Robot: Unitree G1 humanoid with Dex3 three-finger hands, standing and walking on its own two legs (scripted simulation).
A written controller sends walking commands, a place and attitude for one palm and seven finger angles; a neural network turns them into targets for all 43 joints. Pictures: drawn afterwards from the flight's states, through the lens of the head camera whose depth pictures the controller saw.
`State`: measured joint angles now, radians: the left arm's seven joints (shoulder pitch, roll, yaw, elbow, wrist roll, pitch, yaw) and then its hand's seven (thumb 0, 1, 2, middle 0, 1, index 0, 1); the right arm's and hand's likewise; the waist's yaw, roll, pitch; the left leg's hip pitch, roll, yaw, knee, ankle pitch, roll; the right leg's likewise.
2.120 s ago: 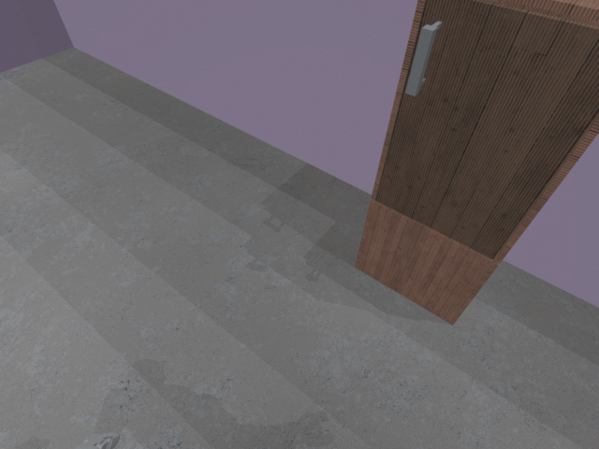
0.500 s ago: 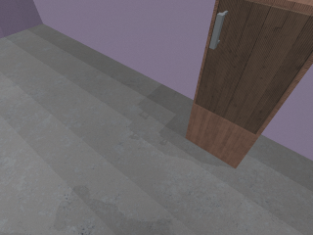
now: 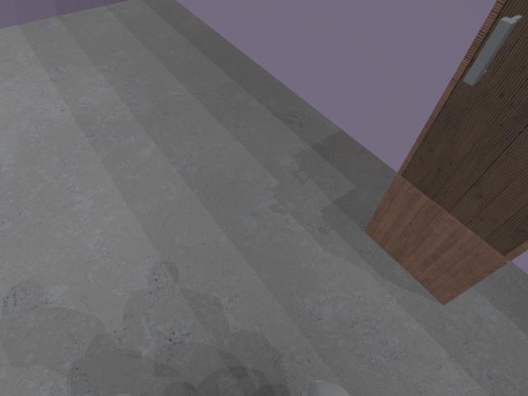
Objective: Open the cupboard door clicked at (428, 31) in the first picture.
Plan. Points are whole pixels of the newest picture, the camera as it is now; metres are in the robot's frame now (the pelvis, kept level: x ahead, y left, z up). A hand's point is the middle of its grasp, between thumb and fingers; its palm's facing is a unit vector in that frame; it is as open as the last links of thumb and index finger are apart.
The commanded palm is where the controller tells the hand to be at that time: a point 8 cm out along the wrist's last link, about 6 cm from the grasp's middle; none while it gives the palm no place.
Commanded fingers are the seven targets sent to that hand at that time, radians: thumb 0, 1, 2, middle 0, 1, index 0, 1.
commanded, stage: walk to a spot facing it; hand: left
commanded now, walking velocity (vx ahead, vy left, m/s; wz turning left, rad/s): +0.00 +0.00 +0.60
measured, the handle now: (493, 50) +0.78 -0.47 +0.13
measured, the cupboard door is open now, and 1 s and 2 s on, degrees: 0 0 0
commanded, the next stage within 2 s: turn to face it in 0.94 s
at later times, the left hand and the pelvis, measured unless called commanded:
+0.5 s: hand out of the picture -0.02 +0.15 -0.15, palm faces +0.33 -0.91 -0.27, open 7.4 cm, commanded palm none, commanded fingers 0.00 0.90 0.90 -0.20 -0.30 -0.20 -0.30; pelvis -0.01 -0.05 +0.00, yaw +20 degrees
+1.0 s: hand out of the picture -0.01 +0.23 -0.15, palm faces +0.56 -0.79 -0.23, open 7.4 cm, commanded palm none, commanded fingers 0.00 0.90 0.90 -0.20 -0.30 -0.20 -0.30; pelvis +0.02 +0.00 +0.00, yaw +35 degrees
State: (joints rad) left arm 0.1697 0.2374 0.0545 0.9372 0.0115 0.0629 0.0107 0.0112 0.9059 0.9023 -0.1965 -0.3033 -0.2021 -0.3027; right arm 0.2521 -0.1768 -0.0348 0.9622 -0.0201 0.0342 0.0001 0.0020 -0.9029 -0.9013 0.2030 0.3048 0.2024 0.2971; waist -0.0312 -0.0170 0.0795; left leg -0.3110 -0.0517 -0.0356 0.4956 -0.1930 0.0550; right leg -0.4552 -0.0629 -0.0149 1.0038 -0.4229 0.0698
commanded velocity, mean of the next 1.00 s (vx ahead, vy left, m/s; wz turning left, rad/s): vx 0.10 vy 0.00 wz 0.58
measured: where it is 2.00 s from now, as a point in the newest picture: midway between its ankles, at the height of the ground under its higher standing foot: outside the picture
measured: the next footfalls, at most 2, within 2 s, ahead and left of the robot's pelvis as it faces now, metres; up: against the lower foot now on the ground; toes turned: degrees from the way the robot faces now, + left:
right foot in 0.22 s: +0.03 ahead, -0.15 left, +0.00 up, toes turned +8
left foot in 0.64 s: -0.05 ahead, +0.08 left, +0.00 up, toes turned +30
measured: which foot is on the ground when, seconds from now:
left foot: down 0.00-0.22, up 0.24-0.62, down 0.64-1.00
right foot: up 0.00-0.20, down 0.22-0.64, up 0.66-1.00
